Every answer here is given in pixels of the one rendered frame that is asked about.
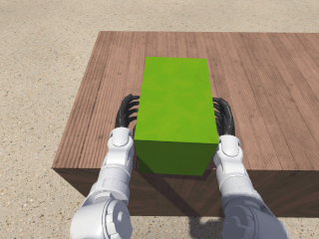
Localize right robot upper arm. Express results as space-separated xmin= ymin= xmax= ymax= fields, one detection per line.
xmin=221 ymin=204 xmax=290 ymax=239

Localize robot left forearm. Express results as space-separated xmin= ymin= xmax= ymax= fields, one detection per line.
xmin=70 ymin=126 xmax=135 ymax=238

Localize robot left hand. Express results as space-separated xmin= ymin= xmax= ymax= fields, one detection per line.
xmin=115 ymin=94 xmax=140 ymax=128

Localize robot right forearm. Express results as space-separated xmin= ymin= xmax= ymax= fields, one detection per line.
xmin=213 ymin=134 xmax=276 ymax=218

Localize carton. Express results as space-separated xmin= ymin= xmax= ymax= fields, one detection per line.
xmin=134 ymin=57 xmax=219 ymax=176

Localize robot right hand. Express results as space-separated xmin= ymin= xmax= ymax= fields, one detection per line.
xmin=212 ymin=98 xmax=235 ymax=136

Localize left robot upper arm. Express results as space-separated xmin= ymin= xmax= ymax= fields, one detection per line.
xmin=71 ymin=198 xmax=133 ymax=239

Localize pedestal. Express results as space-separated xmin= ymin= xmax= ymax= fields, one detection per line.
xmin=51 ymin=31 xmax=319 ymax=218

